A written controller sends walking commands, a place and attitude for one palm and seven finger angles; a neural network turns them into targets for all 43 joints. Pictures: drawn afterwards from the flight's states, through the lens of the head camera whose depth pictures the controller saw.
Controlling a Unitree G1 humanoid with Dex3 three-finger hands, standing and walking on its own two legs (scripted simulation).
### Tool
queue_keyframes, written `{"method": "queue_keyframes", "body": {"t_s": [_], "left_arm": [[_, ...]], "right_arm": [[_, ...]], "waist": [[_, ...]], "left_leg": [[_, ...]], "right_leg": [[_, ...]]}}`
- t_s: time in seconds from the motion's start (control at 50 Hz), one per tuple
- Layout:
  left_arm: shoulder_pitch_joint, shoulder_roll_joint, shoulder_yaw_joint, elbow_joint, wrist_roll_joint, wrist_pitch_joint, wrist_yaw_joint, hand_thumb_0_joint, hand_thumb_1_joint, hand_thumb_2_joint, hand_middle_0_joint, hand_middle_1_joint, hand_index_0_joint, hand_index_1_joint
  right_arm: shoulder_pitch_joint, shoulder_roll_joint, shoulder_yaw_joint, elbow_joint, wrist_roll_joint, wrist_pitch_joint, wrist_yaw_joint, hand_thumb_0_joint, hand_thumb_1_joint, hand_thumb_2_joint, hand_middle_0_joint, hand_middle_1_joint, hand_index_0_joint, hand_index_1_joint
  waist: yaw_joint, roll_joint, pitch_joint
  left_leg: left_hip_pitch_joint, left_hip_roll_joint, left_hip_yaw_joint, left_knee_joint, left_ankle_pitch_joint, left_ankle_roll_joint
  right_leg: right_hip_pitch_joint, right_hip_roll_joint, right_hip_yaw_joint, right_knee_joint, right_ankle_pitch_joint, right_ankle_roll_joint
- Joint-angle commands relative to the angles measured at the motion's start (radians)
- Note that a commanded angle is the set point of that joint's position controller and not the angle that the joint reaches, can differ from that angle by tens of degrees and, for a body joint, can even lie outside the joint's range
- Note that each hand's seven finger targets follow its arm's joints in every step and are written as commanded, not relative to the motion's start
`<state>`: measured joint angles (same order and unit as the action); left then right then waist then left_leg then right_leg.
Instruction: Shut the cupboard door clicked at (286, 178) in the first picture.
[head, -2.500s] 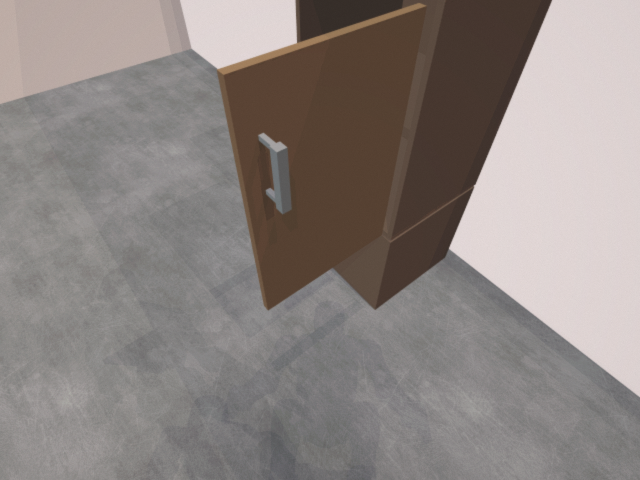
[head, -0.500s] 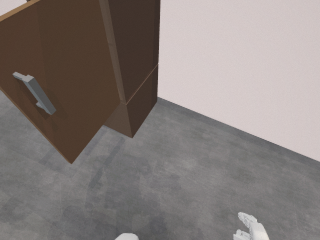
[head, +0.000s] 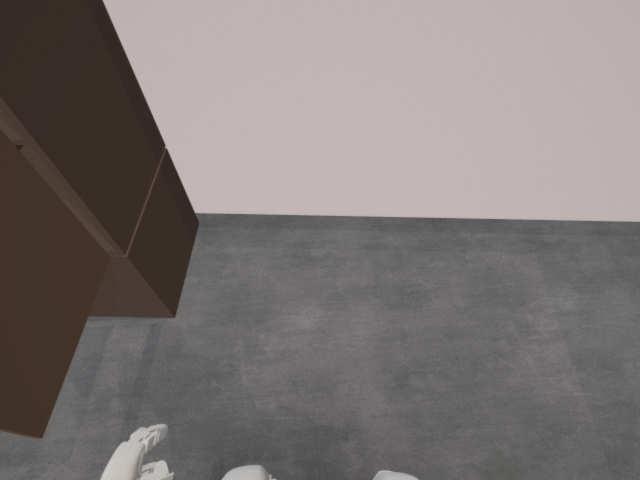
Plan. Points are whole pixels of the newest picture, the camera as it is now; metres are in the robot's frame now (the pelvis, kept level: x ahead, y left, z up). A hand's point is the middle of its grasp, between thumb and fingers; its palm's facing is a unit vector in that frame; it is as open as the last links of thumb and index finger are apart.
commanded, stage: walk to a spot facing it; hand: left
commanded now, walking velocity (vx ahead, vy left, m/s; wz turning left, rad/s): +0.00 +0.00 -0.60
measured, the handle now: out of the picture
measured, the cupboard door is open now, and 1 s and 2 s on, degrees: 91 91 91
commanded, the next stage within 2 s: turn to face it in 1.28 s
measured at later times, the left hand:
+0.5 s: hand (220, 386) +0.25 +0.17 -0.15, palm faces -0.31 -0.94 -0.15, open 7.4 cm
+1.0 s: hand (326, 296) +0.40 +0.01 -0.14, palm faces -0.49 -0.84 -0.24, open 7.2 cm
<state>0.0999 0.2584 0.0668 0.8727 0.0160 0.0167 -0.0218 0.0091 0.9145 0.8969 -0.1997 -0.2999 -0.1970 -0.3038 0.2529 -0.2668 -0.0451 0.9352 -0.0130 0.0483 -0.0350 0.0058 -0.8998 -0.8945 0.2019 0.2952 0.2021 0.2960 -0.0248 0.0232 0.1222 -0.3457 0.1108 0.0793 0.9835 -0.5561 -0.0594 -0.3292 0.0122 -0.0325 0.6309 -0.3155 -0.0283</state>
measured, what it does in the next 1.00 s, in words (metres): walks ahead, turning right: left foot, then right foot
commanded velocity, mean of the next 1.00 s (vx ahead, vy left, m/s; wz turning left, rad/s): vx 0.32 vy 0.00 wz -0.49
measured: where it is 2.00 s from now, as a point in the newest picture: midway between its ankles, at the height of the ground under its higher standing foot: (426, 336)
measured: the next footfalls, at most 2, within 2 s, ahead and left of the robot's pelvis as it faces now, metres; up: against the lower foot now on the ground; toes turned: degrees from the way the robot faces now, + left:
left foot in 0.28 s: +0.10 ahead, +0.14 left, +0.00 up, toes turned -6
right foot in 0.70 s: +0.25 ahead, -0.17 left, +0.00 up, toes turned -33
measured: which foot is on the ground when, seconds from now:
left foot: up 0.00-0.26, down 0.28-0.70, up 0.72-1.00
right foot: down 0.00-0.28, up 0.30-0.68, down 0.70-1.00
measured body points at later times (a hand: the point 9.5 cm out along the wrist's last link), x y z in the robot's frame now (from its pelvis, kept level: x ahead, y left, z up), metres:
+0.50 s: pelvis +0.10 +0.01 +0.02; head +0.15 +0.02 +0.47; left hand +0.27 +0.22 -0.13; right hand +0.00 -0.21 -0.11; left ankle +0.06 +0.14 -0.72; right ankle +0.08 -0.13 -0.63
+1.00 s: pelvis +0.27 -0.14 +0.02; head +0.30 -0.18 +0.47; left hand +0.43 +0.05 -0.12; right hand +0.22 -0.39 -0.13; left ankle +0.41 +0.00 -0.64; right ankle +0.21 -0.15 -0.72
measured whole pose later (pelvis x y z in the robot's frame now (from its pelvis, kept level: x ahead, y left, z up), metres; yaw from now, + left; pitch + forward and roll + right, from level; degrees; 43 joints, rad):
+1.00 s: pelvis +0.27 -0.14 +0.02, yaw -33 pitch +3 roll +2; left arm 0.27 0.19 0.07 1.00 0.01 -0.07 -0.01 0.00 0.94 0.90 -0.20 -0.30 -0.20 -0.30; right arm 0.15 -0.19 -0.04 0.93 -0.03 -0.02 0.00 0.00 -0.90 -0.89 0.20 0.29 0.20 0.30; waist 0.00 0.00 0.05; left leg -0.64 0.15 0.01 1.02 -0.19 -0.07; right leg -0.15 0.10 -0.02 0.33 -0.23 -0.13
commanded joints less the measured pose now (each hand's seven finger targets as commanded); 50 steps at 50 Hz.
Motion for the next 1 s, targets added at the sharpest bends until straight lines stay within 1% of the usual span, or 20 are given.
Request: {"method": "queue_keyframes", "body": {"t_s": [0.0, 0.06, 0.16, 0.22, 0.24, 0.26, 0.28, 0.3, 0.32, 0.4, 0.56, 0.6, 0.64, 0.66, 0.68, 0.7, 0.72, 0.76, 0.8, 0.98], "left_arm": [[0.087, 0.189, 0.049, -0.045, 0.006, 0.005, 0.044, 0.0, 0.9, 0.9, -0.2, -0.3, -0.2, -0.3], [0.066, 0.179, 0.04, -0.059, 0.007, -0.004, 0.038, 0.0, 0.9, 0.9, -0.2, -0.3, -0.2, -0.3], [0.069, 0.197, 0.051, -0.049, 0.016, -0.011, 0.014, 0.0, 0.9, 0.9, -0.2, -0.3, -0.2, -0.3], [0.031, 0.159, 0.048, -0.054, 0.007, -0.012, 0.004, 0.0, 0.9, 0.9, -0.2, -0.3, -0.2, -0.3], [0.024, 0.091, 0.033, -0.072, 0.002, -0.012, -0.003, 0.0, 0.9, 0.9, -0.2, -0.3, -0.2, -0.3], [-0.011, 0.031, 0.021, -0.111, -0.007, -0.012, -0.009, 0.0, 0.9, 0.9, -0.2, -0.3, -0.2, -0.3], [-0.096, 0.073, 0.027, -0.137, 0.006, -0.023, -0.016, 0.0, 0.9, 0.9, -0.2, -0.3, -0.2, -0.3], [-0.092, 0.08, 0.039, -0.142, 0.009, -0.032, -0.031, 0.0, 0.9, 0.9, -0.2, -0.3, -0.2, -0.3], [-0.08, 0.056, 0.044, -0.111, 0.022, -0.032, -0.037, 0.0, 0.9, 0.9, -0.2, -0.3, -0.2, -0.3], [-0.038, -0.015, 0.016, -0.061, 0.017, -0.016, -0.054, 0.0, 0.9, 0.9, -0.2, -0.3, -0.2, -0.3], [-0.167, -0.027, -0.002, -0.067, 0.01, -0.011, -0.057, 0.0, 0.9, 0.9, -0.2, -0.3, -0.2, -0.3], [-0.089, 0.004, 0.007, -0.045, 0.009, -0.014, -0.052, 0.0, 0.9, 0.9, -0.2, -0.3, -0.2, -0.3], [0.178, 0.059, 0.032, 0.032, 0.013, -0.032, -0.04, 0.0, 0.9, 0.9, -0.2, -0.3, -0.2, -0.3], [0.337, 0.175, 0.062, 0.074, 0.017, -0.044, -0.026, 0.0, 0.9, 0.9, -0.2, -0.3, -0.2, -0.3], [0.416, 0.271, 0.083, 0.083, 0.003, -0.047, -0.004, 0.0, 0.9, 0.9, -0.2, -0.3, -0.2, -0.3], [0.344, 0.274, 0.082, 0.073, -0.014, -0.037, 0.013, 0.0, 0.9, 0.9, -0.2, -0.3, -0.2, -0.3], [0.232, 0.213, 0.066, 0.051, -0.018, -0.036, 0.016, 0.0, 0.9, 0.9, -0.2, -0.3, -0.2, -0.3], [0.105, 0.118, 0.028, 0.01, -0.01, -0.054, 0.018, 0.0, 0.9, 0.9, -0.2, -0.3, -0.2, -0.3], [0.099, 0.088, 0.024, 0.017, 0.0, -0.074, 0.021, 0.0, 0.9, 0.9, -0.2, -0.3, -0.2, -0.3], [0.324, 0.04, 0.015, 0.129, -0.003, -0.11, 0.025, 0.0, 0.9, 0.9, -0.2, -0.3, -0.2, -0.3]], "right_arm": [[-0.072, -0.082, -0.024, -0.112, 0.006, -0.022, 0.008, 0.0, -0.9, -0.9, 0.2, 0.3, 0.2, 0.3], [-0.041, -0.051, -0.02, -0.096, -0.003, -0.017, 0.022, 0.0, -0.9, -0.9, 0.2, 0.3, 0.2, 0.3], [-0.043, -0.042, -0.026, -0.107, -0.005, -0.046, 0.035, 0.0, -0.9, -0.9, 0.2, 0.3, 0.2, 0.3], [0.085, -0.062, -0.029, -0.064, -0.006, -0.074, 0.024, 0.0, -0.9, -0.9, 0.2, 0.3, 0.2, 0.3], [0.176, -0.132, -0.043, -0.039, -0.014, -0.086, 0.009, 0.0, -0.9, -0.9, 0.2, 0.3, 0.2, 0.3], [0.264, -0.238, -0.065, -0.027, -0.037, -0.094, 0.002, 0.0, -0.9, -0.9, 0.2, 0.3, 0.2, 0.3], [0.254, -0.236, -0.06, -0.03, -0.027, -0.097, -0.002, 0.0, -0.9, -0.9, 0.2, 0.3, 0.2, 0.3], [0.207, -0.21, -0.051, -0.061, -0.032, -0.103, 0.0, 0.0, -0.9, -0.9, 0.2, 0.3, 0.2, 0.3], [0.166, -0.167, -0.041, -0.059, -0.034, -0.11, 0.004, 0.0, -0.9, -0.9, 0.2, 0.3, 0.2, 0.3], [0.192, -0.073, -0.006, -0.015, -0.023, -0.126, -0.006, 0.0, -0.9, -0.9, 0.2, 0.3, 0.2, 0.3], [0.284, -0.077, 0.0, 0.042, -0.03, -0.117, -0.004, 0.0, -0.9, -0.9, 0.2, 0.3, 0.2, 0.3], [0.252, -0.101, -0.007, 0.044, -0.027, -0.114, -0.002, 0.0, -0.9, -0.9, 0.2, 0.3, 0.2, 0.3], [0.169, -0.129, -0.012, 0.019, -0.012, -0.114, 0.001, 0.0, -0.9, -0.9, 0.2, 0.3, 0.2, 0.3], [0.154, -0.087, -0.002, -0.007, 0.008, -0.117, 0.017, 0.0, -0.9, -0.9, 0.2, 0.3, 0.2, 0.3], [0.136, -0.024, 0.006, -0.059, 0.022, -0.114, 0.019, 0.0, -0.9, -0.9, 0.2, 0.3, 0.2, 0.3], [0.05, -0.064, -0.007, -0.063, 0.015, -0.103, 0.017, 0.0, -0.9, -0.9, 0.2, 0.3, 0.2, 0.3], [0.029, -0.047, -0.014, -0.057, 0.012, -0.103, 0.021, 0.0, -0.9, -0.9, 0.2, 0.3, 0.2, 0.3], [0.044, -0.03, -0.017, -0.02, -0.006, -0.081, 0.024, 0.0, -0.9, -0.9, 0.2, 0.3, 0.2, 0.3], [0.111, -0.001, -0.014, 0.015, -0.015, -0.066, 0.028, 0.0, -0.9, -0.9, 0.2, 0.3, 0.2, 0.3], [-0.119, 0.016, -0.016, -0.057, -0.01, -0.078, 0.043, 0.0, -0.9, -0.9, 0.2, 0.3, 0.2, 0.3]], "waist": [[0.055, -0.244, -0.168], [0.026, -0.135, -0.157], [0.037, -0.196, -0.11], [-0.032, -0.142, -0.123], [-0.077, 0.056, -0.142], [-0.112, 0.36, -0.138], [-0.108, 0.209, -0.077], [-0.075, 0.08, -0.058], [-0.048, 0.054, -0.046], [-0.019, 0.152, -0.079], [-0.047, 0.155, -0.03], [0.0, 0.164, -0.07], [0.141, 0.103, -0.184], [0.214, -0.116, -0.303], [0.212, -0.327, -0.39], [0.183, -0.195, -0.268], [0.127, -0.116, -0.139], [0.032, -0.075, -0.069], [-0.005, -0.071, -0.109], [0.058, -0.122, -0.151]], "left_leg": [[-0.237, 0.006, -0.084, 0.209, 0.069, -0.022], [-0.132, -0.021, -0.045, 0.069, 0.15, -0.031], [-0.001, -0.078, 0.0, -0.242, 0.132, -0.014], [0.287, -0.089, 0.023, -0.509, 0.222, 0.001], [0.428, 0.064, -0.166, -0.658, 0.046, 0.046], [0.449, 0.371, -0.581, -0.817, -0.189, 0.155], [0.353, 0.462, -0.629, -0.863, -0.186, 0.228], [0.314, 0.429, -0.577, -0.868, -0.09, 0.255], [0.273, 0.341, -0.454, -0.831, 0.051, 0.208], [0.372, 0.183, -0.037, -0.715, 0.663, 0.103], [0.379, 0.221, 0.125, -0.68, 0.862, 0.121], [0.366, 0.246, 0.153, -0.583, 1.05, 0.122], [0.23, 0.205, 0.199, -0.262, 1.12, 0.075], [-0.046, 0.124, 0.224, 0.042, 0.745, 0.033], [-0.319, -0.059, 0.12, 0.421, -0.038, -0.016], [-0.394, -0.001, -0.069, 0.484, -0.001, 0.017], [-0.399, 0.057, -0.071, 0.45, 0.135, 0.019], [-0.247, 0.081, -0.081, 0.322, 0.243, 0.001], [-0.189, 0.067, -0.068, 0.223, 0.285, -0.003], [-0.414, 0.014, -0.048, -0.008, 0.394, -0.013]], "right_leg": [[0.218, -0.274, 0.339, -0.255, 0.499, -0.181], [0.102, -0.231, 0.321, -0.308, 0.232, -0.164], [0.005, -0.193, 0.406, -0.358, -0.203, -0.163], [-0.167, -0.116, 0.373, -0.261, -0.289, -0.102], [-0.32, -0.016, 0.278, -0.056, -0.313, -0.05], [-0.477, 0.097, 0.06, 0.294, -0.354, 0.02], [-0.502, -0.027, 0.115, 0.424, -0.27, 0.014], [-0.489, -0.059, 0.101, 0.506, -0.197, 0.023], [-0.468, -0.061, 0.085, 0.562, -0.114, 0.027], [-0.45, -0.066, -0.012, 0.54, 0.047, 0.045], [-0.272, -0.036, -0.128, 0.125, 0.064, -0.001], [-0.122, 0.004, -0.15, 0.077, 0.022, -0.037], [0.267, 0.038, -0.149, -0.037, 0.075, -0.084], [0.588, -0.153, 0.095, -0.121, 0.015, -0.149], [0.677, -0.447, 0.684, -0.296, 0.121, -0.263], [0.539, -0.439, 0.659, -0.369, 0.005, -0.265], [0.377, -0.406, 0.533, -0.407, -0.067, -0.241], [0.068, -0.303, 0.355, -0.447, -0.027, -0.165], [0.051, -0.245, 0.257, -0.45, 0.101, -0.151], [0.421, -0.191, 0.214, -0.347, 0.673, -0.105]]}}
